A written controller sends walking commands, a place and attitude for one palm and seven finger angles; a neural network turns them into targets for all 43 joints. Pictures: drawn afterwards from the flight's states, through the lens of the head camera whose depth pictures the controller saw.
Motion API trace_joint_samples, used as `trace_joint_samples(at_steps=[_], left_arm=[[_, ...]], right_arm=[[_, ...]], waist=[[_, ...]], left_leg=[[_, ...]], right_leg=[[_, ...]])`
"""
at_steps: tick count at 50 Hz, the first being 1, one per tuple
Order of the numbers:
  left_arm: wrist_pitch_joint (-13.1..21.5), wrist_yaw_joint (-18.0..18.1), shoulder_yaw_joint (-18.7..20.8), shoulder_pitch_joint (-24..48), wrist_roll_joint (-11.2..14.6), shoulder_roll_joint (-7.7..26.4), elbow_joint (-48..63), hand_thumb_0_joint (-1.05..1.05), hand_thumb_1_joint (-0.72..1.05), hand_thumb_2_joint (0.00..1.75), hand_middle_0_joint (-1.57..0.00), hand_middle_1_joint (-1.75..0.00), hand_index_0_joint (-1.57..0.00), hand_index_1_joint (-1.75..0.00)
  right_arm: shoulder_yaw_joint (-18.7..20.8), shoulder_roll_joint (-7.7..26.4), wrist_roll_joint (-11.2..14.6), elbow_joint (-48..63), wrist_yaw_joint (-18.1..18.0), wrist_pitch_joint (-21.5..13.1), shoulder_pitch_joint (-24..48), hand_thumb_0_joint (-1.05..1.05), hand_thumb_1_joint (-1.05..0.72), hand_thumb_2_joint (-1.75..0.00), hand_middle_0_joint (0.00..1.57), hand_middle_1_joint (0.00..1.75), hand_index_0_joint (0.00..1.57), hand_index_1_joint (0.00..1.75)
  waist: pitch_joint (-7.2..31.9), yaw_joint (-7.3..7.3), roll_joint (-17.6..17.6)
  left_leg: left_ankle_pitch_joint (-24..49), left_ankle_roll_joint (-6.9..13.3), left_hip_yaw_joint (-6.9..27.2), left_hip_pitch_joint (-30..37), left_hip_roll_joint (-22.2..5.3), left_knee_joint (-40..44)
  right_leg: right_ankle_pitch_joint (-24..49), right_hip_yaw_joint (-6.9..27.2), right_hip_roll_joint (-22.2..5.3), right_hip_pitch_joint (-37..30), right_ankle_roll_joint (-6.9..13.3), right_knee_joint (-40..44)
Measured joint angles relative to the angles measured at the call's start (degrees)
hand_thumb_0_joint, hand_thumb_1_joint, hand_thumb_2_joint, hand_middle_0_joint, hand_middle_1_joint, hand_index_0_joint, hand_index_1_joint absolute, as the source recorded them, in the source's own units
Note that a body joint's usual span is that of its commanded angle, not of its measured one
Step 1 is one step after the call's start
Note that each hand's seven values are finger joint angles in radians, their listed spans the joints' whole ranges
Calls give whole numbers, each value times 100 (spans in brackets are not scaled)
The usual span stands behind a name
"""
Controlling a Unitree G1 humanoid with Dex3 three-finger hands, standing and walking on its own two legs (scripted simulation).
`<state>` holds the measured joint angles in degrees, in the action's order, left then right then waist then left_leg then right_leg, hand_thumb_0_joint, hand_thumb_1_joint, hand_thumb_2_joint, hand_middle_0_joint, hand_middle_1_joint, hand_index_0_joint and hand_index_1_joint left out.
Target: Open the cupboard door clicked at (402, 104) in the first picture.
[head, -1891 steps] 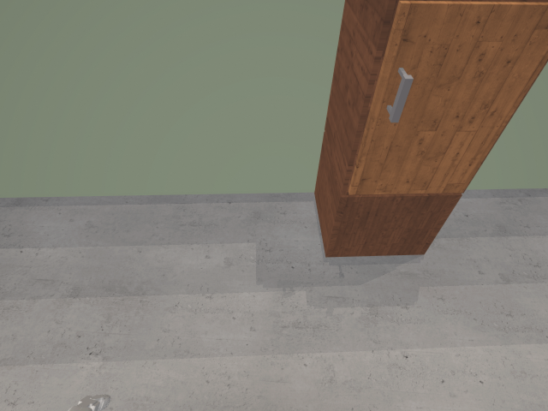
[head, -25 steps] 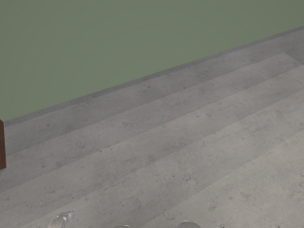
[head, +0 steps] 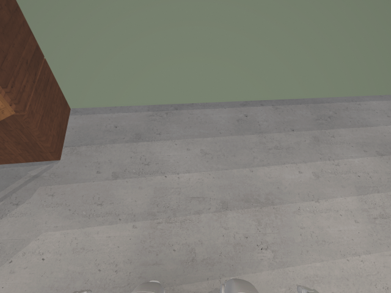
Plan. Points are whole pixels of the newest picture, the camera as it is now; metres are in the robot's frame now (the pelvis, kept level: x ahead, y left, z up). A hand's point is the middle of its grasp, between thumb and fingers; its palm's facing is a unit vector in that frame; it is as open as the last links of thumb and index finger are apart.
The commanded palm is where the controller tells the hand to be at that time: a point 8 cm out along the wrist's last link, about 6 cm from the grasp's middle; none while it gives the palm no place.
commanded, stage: turn to face it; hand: left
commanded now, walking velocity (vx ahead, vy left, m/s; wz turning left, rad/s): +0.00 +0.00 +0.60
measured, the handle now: out of the picture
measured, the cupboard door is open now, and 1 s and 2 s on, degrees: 41 41 41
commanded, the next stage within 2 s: take the last steps up to it in 1.32 s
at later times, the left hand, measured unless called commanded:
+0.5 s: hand out of the picture +0.02 +0.18 -0.16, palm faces +0.31 -0.93 -0.22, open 7.4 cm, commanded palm none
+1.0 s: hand out of the picture +0.01 +0.21 -0.14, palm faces +0.56 -0.77 -0.30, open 7.4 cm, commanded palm none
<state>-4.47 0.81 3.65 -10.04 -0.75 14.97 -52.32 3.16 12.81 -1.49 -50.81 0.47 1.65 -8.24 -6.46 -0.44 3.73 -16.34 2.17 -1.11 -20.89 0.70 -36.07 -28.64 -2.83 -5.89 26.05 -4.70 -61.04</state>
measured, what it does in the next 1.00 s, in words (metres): steps on the spot, turning left: right foot, then left foot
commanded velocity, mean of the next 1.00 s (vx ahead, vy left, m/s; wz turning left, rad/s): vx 0.00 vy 0.00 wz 0.59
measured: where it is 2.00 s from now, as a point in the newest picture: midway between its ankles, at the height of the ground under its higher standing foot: outside the picture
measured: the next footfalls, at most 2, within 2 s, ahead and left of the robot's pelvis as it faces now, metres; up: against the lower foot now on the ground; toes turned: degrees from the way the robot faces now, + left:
right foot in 0.24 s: +0.06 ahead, -0.16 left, +0.00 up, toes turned +7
left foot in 0.56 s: +0.02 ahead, +0.11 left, +0.00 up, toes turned +25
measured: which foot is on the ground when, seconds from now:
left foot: down 0.00-0.24, up 0.26-0.54, down 0.56-0.94, up 0.96-1.00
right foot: up 0.00-0.22, down 0.24-0.54, up 0.56-0.94, down 0.96-1.00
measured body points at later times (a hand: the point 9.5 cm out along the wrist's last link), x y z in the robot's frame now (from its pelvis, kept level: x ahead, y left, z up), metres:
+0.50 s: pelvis +0.01 -0.02 +0.01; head +0.06 +0.01 +0.45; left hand +0.00 +0.23 -0.14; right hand +0.18 -0.25 -0.13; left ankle -0.02 +0.09 -0.70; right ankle +0.02 -0.16 -0.73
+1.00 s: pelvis +0.03 -0.03 +0.00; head +0.07 -0.02 +0.45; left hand -0.02 +0.25 -0.12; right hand +0.23 -0.21 -0.15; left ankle -0.02 +0.08 -0.70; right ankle +0.10 -0.14 -0.73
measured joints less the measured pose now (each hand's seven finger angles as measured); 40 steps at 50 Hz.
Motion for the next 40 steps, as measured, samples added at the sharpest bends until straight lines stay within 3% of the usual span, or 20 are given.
trace_joint_samples(at_steps=[6, 10, 12, 14, 17, 19, 21, 26, 28, 29, 31, 34, 40], left_arm=[[73, -21, 39, 186, 14, 32, 137, 1, 90, 89, -20, -29, -20, -30], [147, -5, 16, 238, 32, -5, 242, 0, 90, 90, -20, -29, -20, -30], [240, 3, -7, 161, 20, 12, 341, 0, 90, 89, -20, -29, -20, -30], [308, 48, -26, 157, -23, -95, 328, 0, 90, 89, -20, -29, -20, -30], [296, 71, -98, 65, -32, -257, 309, 0, 90, 89, -20, -29, -20, -30], [300, 73, -124, -16, -28, -301, 286, 0, 90, 89, -20, -29, -20, -30], [313, 61, -142, -72, -38, -318, 254, 0, 90, 89, -20, -30, -20, -30], [346, 0, -155, -212, -47, -296, 186, 0, 90, 89, -20, -30, -21, -30], [302, -35, -127, -305, 0, -254, 164, 0, 90, 89, -21, -30, -21, -30], [236, -32, -103, -271, 16, -199, 115, 0, 90, 89, -21, -30, -21, -30], [86, 1, -60, -183, 16, -87, 36, 0, 90, 89, -21, -30, -21, -30], [8, 15, 11, -16, 10, 14, -29, 1, 90, 89, -20, -30, -20, -30], [76, -19, 40, 217, 16, 43, 142, 1, 90, 89, -20, -29, -20, -30]], right_arm=[[-29, -11, -18, -68, -55, 33, -68, 0, -90, -90, 20, 30, 20, 30], [12, 4, -14, -104, -36, 117, -125, 1, -90, -90, 20, 30, 20, 30], [47, 4, 28, -94, -18, 168, -197, 1, -90, -90, 21, 30, 20, 30], [112, 87, 50, -154, 4, 224, -130, 1, -90, -90, 20, 30, 20, 30], [184, 188, 36, -193, 68, 285, -102, 1, -91, -90, 20, 30, 20, 30], [184, 182, 42, -208, 99, 312, -77, 1, -91, -90, 20, 30, 20, 30], [167, 148, 61, -202, 123, 322, -48, 1, -91, -90, 20, 30, 20, 30], [82, 112, 80, -143, 143, 233, 72, 1, -91, -90, 20, 30, 20, 30], [65, 147, 62, -61, 143, 124, 91, 1, -91, -90, 20, 30, 20, 30], [65, 117, 55, -46, 116, 71, 131, 1, -91, -90, 20, 30, 20, 30], [18, 46, 36, -12, 66, 4, 160, 1, -91, -90, 20, 30, 20, 30], [-32, -37, 13, 0, -26, -34, 70, 0, -91, -90, 20, 30, 20, 30], [-65, -74, -2, -144, -64, 15, -128, 0, -90, -90, 20, 30, 20, 30]], waist=[[48, 7, -274], [122, -46, -436], [233, -39, -400], [162, -24, -524], [93, -85, -593], [70, -102, -493], [38, -100, -347], [-29, 1, -75], [23, -1, -66], [-9, 10, -4], [-63, 44, 48], [-39, 29, -16], [66, 25, -242]], left_leg=[[379, -52, 413, 120, 69, 512], [415, -153, 697, 54, 138, 487], [301, -217, 776, -109, 262, 247], [-595, -292, 724, -441, 266, -706], [-937, -381, 388, -867, 190, -2215], [-912, -467, 158, -916, 71, -2547], [-908, -527, -32, -777, -41, -2265], [-593, -488, -315, -40, -119, -465], [193, -266, -270, 178, -97, 143], [147, -121, -245, 87, -33, -29], [-103, 27, -167, 55, 13, -169], [-28, -1, 67, 141, 32, 96], [303, -35, 480, 327, 79, 610]], right_leg=[[294, 192, 257, -28, 26, 730], [561, 208, 427, -529, 94, 1895], [919, 237, 401, -976, 210, 2935], [1128, 124, 402, -982, 341, 2867], [1106, -145, 266, -1206, 375, 2986], [1141, -267, 151, -1343, 353, 3141], [1157, -387, 26, -1437, 325, 3237], [895, -680, -278, -1403, 157, 2890], [608, -740, -389, -1137, 56, 2252], [212, -553, -401, -895, 15, 1681], [-238, -180, -244, -433, -2, 604], [9, 54, -22, 26, -17, -149], [381, 245, 188, 99, -22, 468]])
